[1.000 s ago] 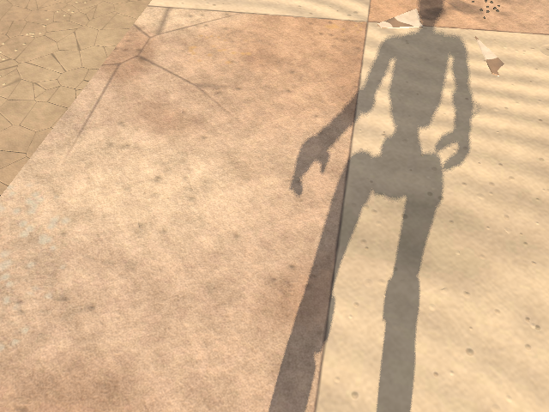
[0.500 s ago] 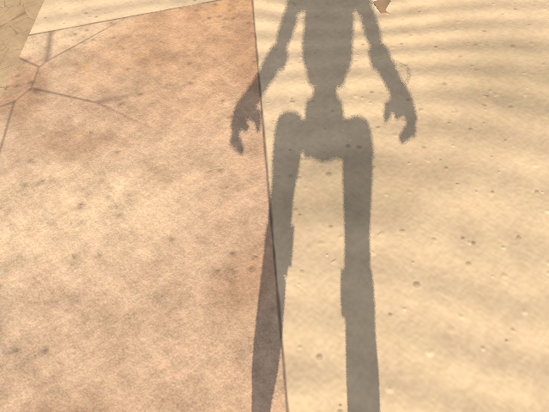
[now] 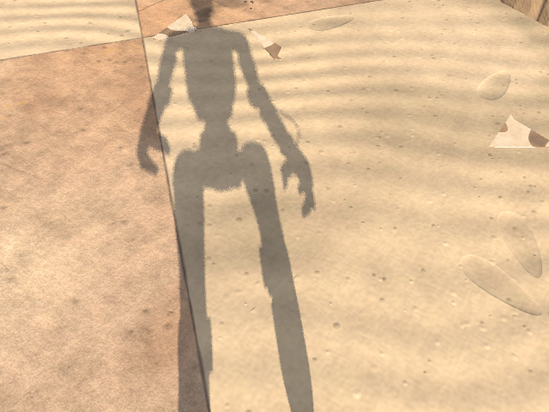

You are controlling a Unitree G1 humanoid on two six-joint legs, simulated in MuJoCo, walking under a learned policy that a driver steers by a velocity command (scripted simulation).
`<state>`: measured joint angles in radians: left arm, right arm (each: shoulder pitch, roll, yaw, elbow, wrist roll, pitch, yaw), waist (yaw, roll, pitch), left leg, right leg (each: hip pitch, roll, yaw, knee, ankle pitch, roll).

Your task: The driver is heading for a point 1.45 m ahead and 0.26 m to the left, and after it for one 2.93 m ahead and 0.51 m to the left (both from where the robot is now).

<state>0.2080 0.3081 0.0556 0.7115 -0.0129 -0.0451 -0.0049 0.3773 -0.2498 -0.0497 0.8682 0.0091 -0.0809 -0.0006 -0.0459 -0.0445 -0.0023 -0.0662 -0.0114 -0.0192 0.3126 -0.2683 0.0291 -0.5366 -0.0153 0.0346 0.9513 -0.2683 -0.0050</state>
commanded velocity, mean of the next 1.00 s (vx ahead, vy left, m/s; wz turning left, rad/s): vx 0.47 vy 0.00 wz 0.33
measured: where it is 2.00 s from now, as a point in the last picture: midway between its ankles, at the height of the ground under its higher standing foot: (221, 338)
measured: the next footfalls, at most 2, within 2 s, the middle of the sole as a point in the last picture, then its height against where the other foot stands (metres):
right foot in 0.24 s outside the picture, level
left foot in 0.78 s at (212, 397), level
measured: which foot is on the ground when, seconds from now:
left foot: down 0.00-0.26, up 0.28-0.76, down 0.78-1.00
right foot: up 0.00-0.22, down 0.24-0.80, up 0.82-1.00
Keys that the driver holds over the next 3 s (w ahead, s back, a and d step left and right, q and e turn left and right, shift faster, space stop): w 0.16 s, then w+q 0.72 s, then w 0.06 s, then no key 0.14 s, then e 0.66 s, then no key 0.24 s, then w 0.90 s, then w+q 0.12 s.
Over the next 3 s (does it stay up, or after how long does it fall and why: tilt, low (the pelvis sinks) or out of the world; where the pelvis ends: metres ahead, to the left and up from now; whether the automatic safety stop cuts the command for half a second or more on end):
stays up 1.09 0.12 -0.03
